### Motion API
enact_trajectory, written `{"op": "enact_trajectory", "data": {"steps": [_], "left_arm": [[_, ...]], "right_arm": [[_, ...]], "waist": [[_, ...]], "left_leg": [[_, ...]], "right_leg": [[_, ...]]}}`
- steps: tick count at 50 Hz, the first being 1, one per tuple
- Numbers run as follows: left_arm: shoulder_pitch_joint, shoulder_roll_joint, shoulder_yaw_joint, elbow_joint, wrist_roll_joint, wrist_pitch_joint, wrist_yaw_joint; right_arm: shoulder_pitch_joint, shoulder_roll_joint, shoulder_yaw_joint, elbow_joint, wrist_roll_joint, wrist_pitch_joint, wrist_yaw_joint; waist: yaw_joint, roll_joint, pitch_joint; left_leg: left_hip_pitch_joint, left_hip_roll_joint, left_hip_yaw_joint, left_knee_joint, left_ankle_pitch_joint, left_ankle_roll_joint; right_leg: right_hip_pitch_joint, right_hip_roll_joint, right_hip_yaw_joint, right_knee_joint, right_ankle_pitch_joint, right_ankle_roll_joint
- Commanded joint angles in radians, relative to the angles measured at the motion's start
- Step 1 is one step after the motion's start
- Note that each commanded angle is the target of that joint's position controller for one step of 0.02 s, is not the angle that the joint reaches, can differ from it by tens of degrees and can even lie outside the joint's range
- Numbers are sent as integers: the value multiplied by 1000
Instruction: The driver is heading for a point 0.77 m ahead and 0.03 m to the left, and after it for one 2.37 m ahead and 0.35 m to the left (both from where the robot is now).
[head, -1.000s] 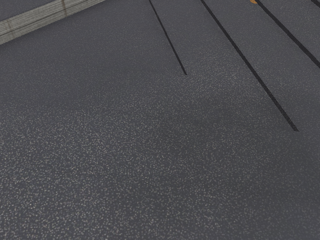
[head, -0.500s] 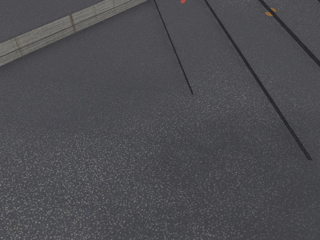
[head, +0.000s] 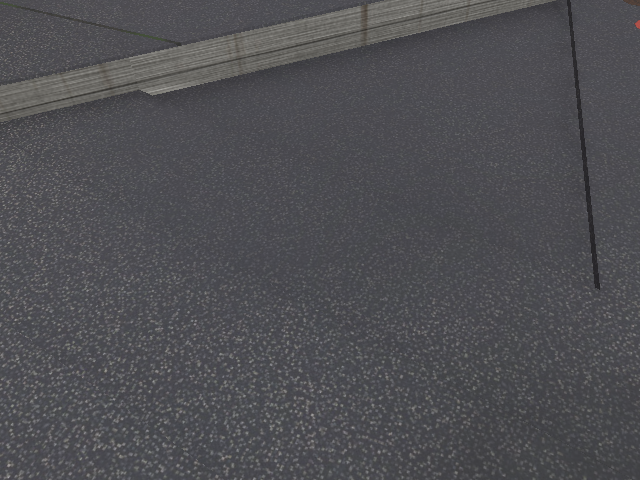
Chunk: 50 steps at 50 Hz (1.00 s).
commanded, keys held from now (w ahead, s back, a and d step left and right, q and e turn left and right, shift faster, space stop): w+q+shift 0.14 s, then w+shift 0.42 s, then shift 0.44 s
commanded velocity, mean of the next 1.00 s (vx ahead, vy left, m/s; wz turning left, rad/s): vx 0.75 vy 0.00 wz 0.35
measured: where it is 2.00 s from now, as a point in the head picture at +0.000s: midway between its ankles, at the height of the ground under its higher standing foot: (280, 293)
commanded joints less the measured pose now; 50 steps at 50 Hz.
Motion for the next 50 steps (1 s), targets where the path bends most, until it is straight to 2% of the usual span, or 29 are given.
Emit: {"op": "enact_trajectory", "data": {"steps": [1,5,9,11,12,13,14,15,16,17,18,21,25,26,28,30,32,33,34,35,36,37,38,39,40,43,45,47,50], "left_arm": [[-9,128,14,-94,25,28,-17],[-165,98,-7,-182,-12,16,-26],[-191,138,3,-219,-25,14,-15],[-16,212,35,-180,-23,7,7],[182,247,57,-122,-30,1,14],[403,287,77,-54,-21,2,26],[499,315,77,-29,0,4,22],[393,365,92,-31,16,5,-5],[225,212,78,-79,8,13,-13],[172,133,57,-73,5,14,-11],[185,124,50,-37,14,8,-13],[267,108,36,59,-21,-21,-13],[264,135,35,77,-39,-45,-17],[258,128,32,73,-46,-43,-19],[314,160,36,95,-58,-46,-17],[372,178,35,128,-56,-37,-15],[408,217,38,147,-51,-22,-1],[403,231,40,152,-49,-9,8],[383,240,40,149,-55,1,15],[332,206,26,89,-52,1,18],[524,38,-12,113,-44,-13,0],[506,139,10,138,-72,-20,-4],[362,170,23,85,-96,-21,3],[273,172,26,56,-89,-18,16],[240,168,34,58,-78,-9,26],[287,65,25,55,-66,28,25],[244,65,30,32,-65,36,29],[155,83,35,3,-55,31,28],[29,87,32,-29,-53,30,13]], "right_arm": [[-48,-125,-12,-95,24,-54,-13],[-6,-137,-26,-83,31,-73,8],[55,-145,-28,-67,29,-75,9],[42,-194,-36,-64,5,-76,-3],[-14,-215,-40,-74,-5,-69,-8],[-63,-154,-27,-89,-12,-70,-10],[-59,30,17,-131,-12,-85,-7],[191,27,33,-156,71,-84,-16],[69,-45,35,-118,27,-63,-27],[-69,-74,29,-147,6,-56,-7],[-146,-54,33,-184,-11,-53,8],[-187,10,59,-232,-31,-27,42],[-394,-15,81,-341,-29,-37,51],[-420,-4,91,-344,-25,-42,61],[-500,22,108,-361,-13,-46,74],[-516,22,113,-354,-18,-55,68],[-405,-17,99,-309,-40,-72,50],[-245,-47,85,-253,-39,-80,39],[-86,-79,70,-196,-41,-85,26],[9,-216,14,-207,43,-77,10],[11,-237,27,-192,8,-77,20],[16,-174,20,-185,18,-66,31],[-102,-131,29,-197,34,-67,32],[-187,-88,39,-197,41,-75,32],[-225,-48,52,-196,35,-83,34],[-249,-28,54,-160,17,-90,38],[-255,-57,46,-136,10,-89,27],[-246,-67,43,-113,22,-79,4],[-187,-88,40,-74,29,-64,-17]], "waist": [[82,-109,67],[8,-9,63],[-51,49,5],[41,60,-107],[166,46,-185],[273,18,-263],[237,-311,-323],[63,-482,-479],[73,-196,-295],[87,-43,-131],[76,-13,-84],[21,-79,-8],[3,-74,67],[8,-50,56],[42,-61,81],[54,-52,93],[13,-108,-11],[-54,-130,-104],[-129,-148,-181],[-181,-70,-393],[-49,205,-616],[-89,72,-666],[-56,48,-435],[-19,-21,-273],[12,-50,-186],[90,-8,-162],[100,32,-140],[80,52,-133],[27,44,-136]], "left_leg": [[-93,287,-419,-331,202,165],[-194,176,-314,-269,472,51],[20,216,-373,-182,575,-5],[182,229,-382,74,840,-31],[161,224,-345,322,868,-42],[-4,182,-302,657,716,-55],[-323,47,-254,1102,-256,-69],[-543,46,-231,1204,-223,-83],[-608,172,-172,1136,-83,-75],[-578,202,-152,1037,-6,-81],[-554,220,-163,1003,6,-81],[-536,261,-202,859,5,-83],[-581,284,-114,521,190,-114],[-475,289,-44,375,297,-117],[-304,276,45,226,398,-103],[-304,236,78,108,408,-84],[-170,145,106,42,336,-70],[2,121,89,6,350,-57],[176,173,45,-42,455,-39],[518,423,-221,93,758,-2],[835,679,-616,110,1134,190],[761,647,-628,39,1036,212],[565,592,-459,-18,1048,178],[364,539,-359,-74,1020,136],[217,497,-296,-131,1001,113],[-13,439,-161,-215,1029,80],[-85,390,-76,-241,1028,68],[-88,339,-21,-237,928,32],[-22,348,-43,-212,761,12]], "right_leg": [[-130,-30,-62,-232,3,59],[50,25,-108,-630,525,31],[144,73,-105,-819,592,-17],[255,102,-99,-825,495,-42],[414,76,-105,-837,470,-54],[636,26,-74,-779,342,-64],[848,-194,189,-643,416,-65],[950,-405,802,-915,4,-267],[767,-332,743,-1038,-346,-265],[556,-256,561,-1069,-278,-236],[447,-213,464,-1058,-152,-226],[279,-145,266,-1094,1,-186],[224,-89,48,-1221,263,-189],[184,-43,-29,-1247,321,-176],[155,-68,-62,-1345,477,-183],[334,-72,-110,-1283,799,-168],[477,-76,-130,-1054,1194,-129],[478,-69,-138,-853,1232,-106],[425,-44,-157,-629,1141,-82],[192,2,-103,-298,734,-52],[-115,185,39,86,-258,-16],[-137,157,146,143,-269,-21],[-187,93,80,72,-215,-15],[-194,51,15,13,-154,0],[-173,36,-9,-26,-106,12],[10,2,-25,-194,1,21],[39,21,-55,-326,130,20],[59,39,-71,-513,322,16],[74,56,-50,-702,506,8]]}}
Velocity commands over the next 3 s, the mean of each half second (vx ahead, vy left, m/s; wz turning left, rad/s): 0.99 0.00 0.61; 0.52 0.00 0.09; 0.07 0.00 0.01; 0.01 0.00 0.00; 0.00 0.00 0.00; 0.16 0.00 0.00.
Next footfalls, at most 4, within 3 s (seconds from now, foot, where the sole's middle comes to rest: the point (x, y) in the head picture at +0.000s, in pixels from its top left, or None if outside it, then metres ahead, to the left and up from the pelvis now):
0.26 right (418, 475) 0.48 -0.15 -0.80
0.70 left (268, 335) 0.83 0.16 -0.80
1.14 right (316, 264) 1.06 0.04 -0.83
1.40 left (232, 309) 0.91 0.25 -0.80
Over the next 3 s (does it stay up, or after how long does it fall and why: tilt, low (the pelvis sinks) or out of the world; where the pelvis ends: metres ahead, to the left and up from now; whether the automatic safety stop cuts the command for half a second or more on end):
stays up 1.00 0.13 -0.04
